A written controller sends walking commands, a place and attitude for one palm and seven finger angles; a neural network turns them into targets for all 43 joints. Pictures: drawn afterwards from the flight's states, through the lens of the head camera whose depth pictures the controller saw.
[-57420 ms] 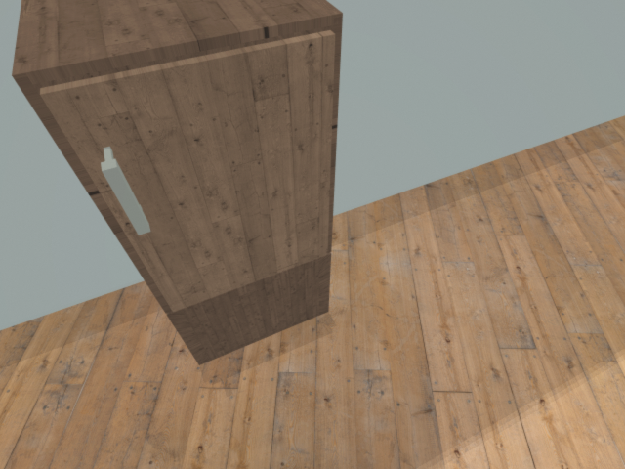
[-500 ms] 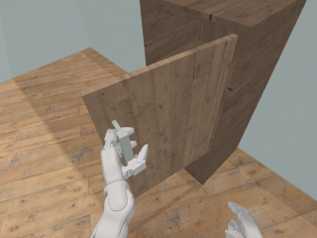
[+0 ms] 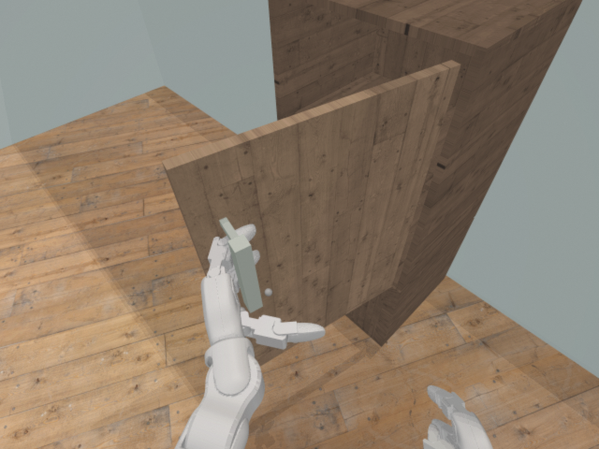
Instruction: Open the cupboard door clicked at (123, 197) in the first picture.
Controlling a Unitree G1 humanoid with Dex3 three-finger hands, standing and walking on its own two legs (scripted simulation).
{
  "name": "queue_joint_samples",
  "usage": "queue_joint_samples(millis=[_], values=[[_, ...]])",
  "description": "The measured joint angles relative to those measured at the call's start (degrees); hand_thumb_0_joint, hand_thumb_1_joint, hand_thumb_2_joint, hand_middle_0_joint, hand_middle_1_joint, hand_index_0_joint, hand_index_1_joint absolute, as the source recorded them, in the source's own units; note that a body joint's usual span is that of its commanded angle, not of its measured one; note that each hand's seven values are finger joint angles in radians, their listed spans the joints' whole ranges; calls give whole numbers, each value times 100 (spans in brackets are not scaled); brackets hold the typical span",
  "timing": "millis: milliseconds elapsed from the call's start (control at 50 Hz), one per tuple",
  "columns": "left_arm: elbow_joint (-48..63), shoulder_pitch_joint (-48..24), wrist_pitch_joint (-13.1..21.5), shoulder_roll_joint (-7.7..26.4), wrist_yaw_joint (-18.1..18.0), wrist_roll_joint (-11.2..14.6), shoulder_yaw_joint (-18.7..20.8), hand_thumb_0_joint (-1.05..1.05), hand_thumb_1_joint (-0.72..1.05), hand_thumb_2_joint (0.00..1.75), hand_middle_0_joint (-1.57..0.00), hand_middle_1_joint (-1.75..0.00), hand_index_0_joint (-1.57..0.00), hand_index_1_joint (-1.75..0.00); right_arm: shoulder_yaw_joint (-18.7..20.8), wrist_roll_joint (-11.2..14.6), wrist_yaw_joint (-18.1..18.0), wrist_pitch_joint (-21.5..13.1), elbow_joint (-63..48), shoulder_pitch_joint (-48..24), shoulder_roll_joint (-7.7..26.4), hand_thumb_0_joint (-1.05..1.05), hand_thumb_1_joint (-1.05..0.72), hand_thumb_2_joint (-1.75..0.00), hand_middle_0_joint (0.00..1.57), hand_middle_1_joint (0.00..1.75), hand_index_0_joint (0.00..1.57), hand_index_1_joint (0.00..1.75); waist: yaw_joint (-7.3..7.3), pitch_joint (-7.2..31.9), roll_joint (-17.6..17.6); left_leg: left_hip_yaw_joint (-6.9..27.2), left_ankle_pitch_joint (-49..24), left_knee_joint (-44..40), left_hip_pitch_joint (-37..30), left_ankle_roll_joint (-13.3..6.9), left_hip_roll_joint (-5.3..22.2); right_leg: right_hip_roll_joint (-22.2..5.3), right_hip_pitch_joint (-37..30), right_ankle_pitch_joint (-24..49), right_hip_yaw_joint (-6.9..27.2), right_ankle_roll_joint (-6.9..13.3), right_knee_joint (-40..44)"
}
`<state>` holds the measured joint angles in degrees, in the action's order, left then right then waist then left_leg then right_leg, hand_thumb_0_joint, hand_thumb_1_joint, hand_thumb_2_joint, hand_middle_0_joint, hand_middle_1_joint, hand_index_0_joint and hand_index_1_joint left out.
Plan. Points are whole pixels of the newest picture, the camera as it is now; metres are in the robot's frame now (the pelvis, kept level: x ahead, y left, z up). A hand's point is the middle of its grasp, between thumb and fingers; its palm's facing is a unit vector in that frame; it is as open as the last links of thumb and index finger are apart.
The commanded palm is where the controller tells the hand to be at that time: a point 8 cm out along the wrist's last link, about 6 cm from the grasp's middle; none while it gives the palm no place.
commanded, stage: open thumb and fingers to let go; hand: left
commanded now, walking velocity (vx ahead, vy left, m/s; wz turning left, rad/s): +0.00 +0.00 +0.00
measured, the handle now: (240, 266) +0.34 +0.10 +0.07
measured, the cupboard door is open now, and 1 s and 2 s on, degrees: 78 81 81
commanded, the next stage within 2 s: slide the hand sideways off the handle in 0.02 s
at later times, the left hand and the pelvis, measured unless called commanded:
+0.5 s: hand (267, 327) +0.25 +0.06 +0.08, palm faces -0.14 -0.99 +0.01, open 16.1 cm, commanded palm +0.23 +0.12 +0.07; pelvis -0.01 +0.01 +0.00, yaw -1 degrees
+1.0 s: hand (226, 351) +0.22 +0.10 +0.07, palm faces -0.09 -1.00 -0.04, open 16.1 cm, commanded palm +0.19 +0.17 +0.07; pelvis +0.00 -0.01 -0.01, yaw +0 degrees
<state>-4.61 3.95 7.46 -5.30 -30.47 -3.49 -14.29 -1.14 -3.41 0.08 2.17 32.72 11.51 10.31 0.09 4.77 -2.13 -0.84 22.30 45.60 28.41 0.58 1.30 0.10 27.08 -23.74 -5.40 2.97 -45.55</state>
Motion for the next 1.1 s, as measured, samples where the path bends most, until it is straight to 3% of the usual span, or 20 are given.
queue_joint_samples(millis=[160, 220, 280, 340, 380, 460, 580, 820, 1100], values=[[94, 73, -17, 70, 104, -59, -108, -1, -49, 30, -38, -63, -39, -63, -45, 6, 14, -16, 11, -81, 7, 1, -90, -90, 20, 30, 20, 30, -8, -52, 10, 6, 12, 51, -3, -30, -13, -14, -24, 7, -5, -27, -15], [178, 148, 227, 481, 1239, 3, 14, -1, -49, 30, -34, -56, -31, -55, -89, 95, -19, -65, -86, -18, 64, 1, -90, -90, 20, 30, 20, 30, 33, -94, 56, 6, -13, 72, 53, -52, -59, -62, 49, -7, -7, -33, -95], [229, 152, 409, 996, 2450, 411, 43, -1, -49, 30, -28, -47, -23, -47, -105, 243, -87, -210, -185, 74, 173, 1, -90, -90, 20, 30, 20, 30, 60, -138, -27, 23, -5, 137, 92, -69, -76, -81, 67, -12, -24, -48, -139], [250, 172, 394, 1076, 2963, 856, 52, -1, -50, 30, -23, -40, -19, -40, -125, 360, -126, -392, -212, 108, 248, 1, -90, -90, 20, 30, 20, 30, 42, -175, -105, 6, -5, 149, 84, -88, -83, -89, 56, 8, -6, -76, -131], [312, 250, 330, 957, 2958, 956, 73, -1, -50, 30, -21, -37, -17, -37, -129, 387, -115, -484, -229, 129, 248, 1, -90, -90, 20, 30, 20, 30, 30, -167, -99, -35, -19, 122, 76, -99, -87, -94, 74, 25, 34, -90, -127], [516, 476, 263, 795, 2757, 790, 67, -1, -50, 30, -17, -34, -19, -34, -142, 368, -39, -572, -321, 185, 201, 1, -90, -90, 20, 30, 20, 30, 3, -139, -44, -117, -28, 81, 49, -108, -82, -90, 104, 32, 117, -97, -145], [788, 780, 328, 871, 2687, 651, 106, -1, -50, 30, -18, -34, -18, -32, -189, 325, -2, -575, -414, 213, 147, 1, -90, -90, 20, 30, 20, 30, -33, -149, 24, -161, 15, 118, 48, -88, -42, -52, 138, -5, 164, -76, -204], [1393, 1577, 460, 1200, 3083, 905, 566, -1, -50, 30, -20, -33, -20, -32, -137, 343, -87, -691, -466, 253, 242, 1, -90, -90, 20, 30, 20, 30, -10, -129, -25, -73, 97, 199, 130, -11, 14, 6, 185, -96, 81, -8, -253], [1669, 2133, 641, 1473, 3788, 1331, 1149, -1, -50, 30, -20, -32, -20, -32, -70, 409, -217, -934, -482, 288, 347, 1, -90, -90, 20, 30, 20, 30, 20, -37, -69, 31, 229, 403, 346, 59, 49, 38, 357, -246, -14, 45, -424]])
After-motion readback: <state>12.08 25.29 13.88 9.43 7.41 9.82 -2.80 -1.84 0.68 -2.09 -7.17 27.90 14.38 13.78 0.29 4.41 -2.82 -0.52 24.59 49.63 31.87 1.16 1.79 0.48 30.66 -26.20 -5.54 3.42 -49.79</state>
